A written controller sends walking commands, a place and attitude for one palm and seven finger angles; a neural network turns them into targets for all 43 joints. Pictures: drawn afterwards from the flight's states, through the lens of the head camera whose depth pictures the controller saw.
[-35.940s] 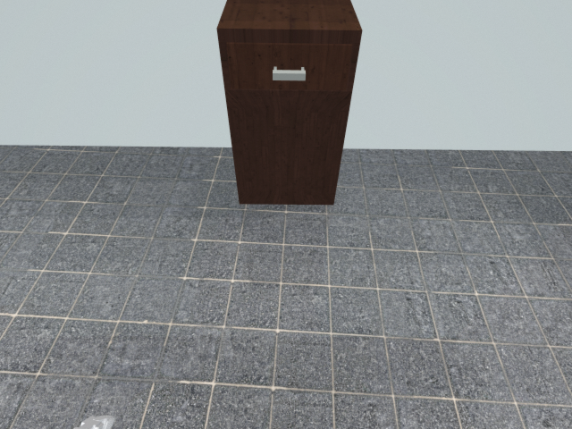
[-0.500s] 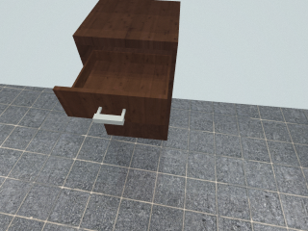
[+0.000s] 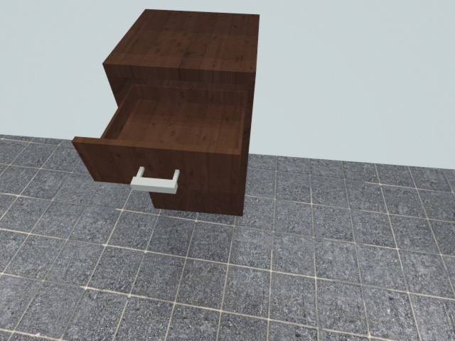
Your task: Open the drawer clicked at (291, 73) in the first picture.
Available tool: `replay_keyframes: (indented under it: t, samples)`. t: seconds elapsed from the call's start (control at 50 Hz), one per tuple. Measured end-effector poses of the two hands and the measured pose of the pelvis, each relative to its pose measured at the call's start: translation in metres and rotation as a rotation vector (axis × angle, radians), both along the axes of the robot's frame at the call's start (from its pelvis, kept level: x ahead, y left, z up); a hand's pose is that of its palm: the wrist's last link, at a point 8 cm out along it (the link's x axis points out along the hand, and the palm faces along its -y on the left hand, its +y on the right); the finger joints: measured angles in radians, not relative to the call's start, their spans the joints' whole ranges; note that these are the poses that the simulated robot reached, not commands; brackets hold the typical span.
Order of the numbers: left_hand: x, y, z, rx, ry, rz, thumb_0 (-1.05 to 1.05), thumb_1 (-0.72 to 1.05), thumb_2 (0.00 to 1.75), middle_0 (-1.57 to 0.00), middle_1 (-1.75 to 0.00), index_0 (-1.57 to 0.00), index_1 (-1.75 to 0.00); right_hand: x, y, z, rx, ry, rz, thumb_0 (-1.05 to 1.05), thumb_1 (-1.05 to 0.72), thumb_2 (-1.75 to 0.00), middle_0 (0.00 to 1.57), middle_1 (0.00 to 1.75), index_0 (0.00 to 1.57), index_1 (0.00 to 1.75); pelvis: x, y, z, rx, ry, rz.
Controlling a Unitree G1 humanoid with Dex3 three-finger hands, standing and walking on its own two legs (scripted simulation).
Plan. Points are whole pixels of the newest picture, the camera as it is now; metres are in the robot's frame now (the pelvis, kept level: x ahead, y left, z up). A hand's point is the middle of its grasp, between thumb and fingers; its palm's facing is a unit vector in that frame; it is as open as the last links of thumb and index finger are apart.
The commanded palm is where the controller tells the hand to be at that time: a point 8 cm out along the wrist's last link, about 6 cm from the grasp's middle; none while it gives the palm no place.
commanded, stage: look to check the result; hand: left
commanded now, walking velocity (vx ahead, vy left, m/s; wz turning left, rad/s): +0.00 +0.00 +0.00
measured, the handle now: (156, 178) +0.50 +0.21 -0.08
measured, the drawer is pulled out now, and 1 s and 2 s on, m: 0.30 0.30 0.30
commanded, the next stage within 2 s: stand and wait in 0.58 s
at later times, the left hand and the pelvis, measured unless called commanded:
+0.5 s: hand out of the picture +0.00 +0.15 -0.17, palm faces +0.04 -0.98 -0.19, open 7.4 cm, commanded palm none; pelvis +0.01 -0.01 +0.00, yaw +0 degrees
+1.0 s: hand out of the picture +0.01 +0.14 -0.17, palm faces +0.05 -0.98 -0.19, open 7.4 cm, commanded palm none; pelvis +0.02 -0.02 +0.00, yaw +0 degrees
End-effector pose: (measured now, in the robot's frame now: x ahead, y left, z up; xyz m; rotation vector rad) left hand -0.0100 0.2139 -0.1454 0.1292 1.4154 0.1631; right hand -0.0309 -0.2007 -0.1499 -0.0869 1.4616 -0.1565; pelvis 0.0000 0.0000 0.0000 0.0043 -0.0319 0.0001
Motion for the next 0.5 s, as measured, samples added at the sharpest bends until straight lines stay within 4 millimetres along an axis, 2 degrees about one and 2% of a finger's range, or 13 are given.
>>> replay_keyframes:
  t: [0.24,0.5]
  samples:
    - [-0.004,-0.010,0.000,-0.009,0.040,0.008,0.00,0.91,0.90,-0.20,-0.30,-0.20,-0.30,0.002,-0.006,0.000,-0.002,0.022,0.003,0.00,-0.91,-0.90,0.20,0.30,0.20,0.30,0.006,-0.005,0.000,0.001,0.003,0.000]
    - [0.007,-0.014,0.002,0.007,0.023,0.008,0.00,0.91,0.90,-0.20,-0.30,-0.20,-0.30,0.015,-0.008,-0.002,0.016,0.008,0.002,0.00,-0.91,-0.90,0.20,0.30,0.20,0.30,0.012,-0.013,0.000,0.002,0.006,0.001]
